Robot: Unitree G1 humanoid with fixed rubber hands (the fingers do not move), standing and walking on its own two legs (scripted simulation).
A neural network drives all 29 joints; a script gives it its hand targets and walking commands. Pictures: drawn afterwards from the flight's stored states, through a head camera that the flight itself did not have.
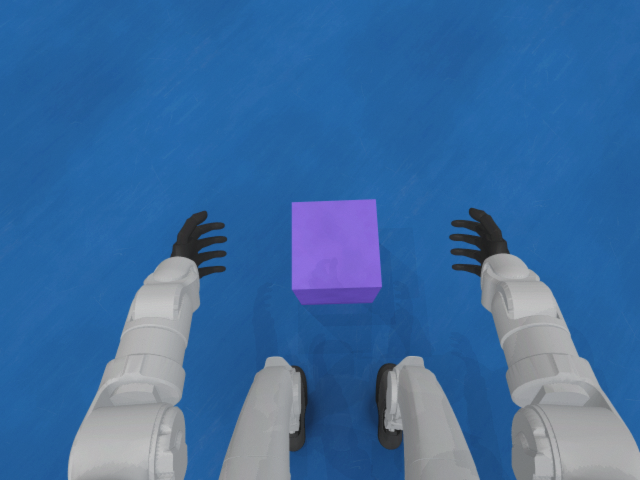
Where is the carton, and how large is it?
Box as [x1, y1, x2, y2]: [292, 199, 381, 304]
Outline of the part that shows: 375,199 292,202 292,290 301,304 372,302 381,287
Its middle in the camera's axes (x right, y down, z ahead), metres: +0.03 +0.04 +1.00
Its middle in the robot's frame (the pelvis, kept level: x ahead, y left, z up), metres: +0.50 +0.02 -0.56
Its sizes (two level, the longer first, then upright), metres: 0.210 0.200 0.250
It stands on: the floor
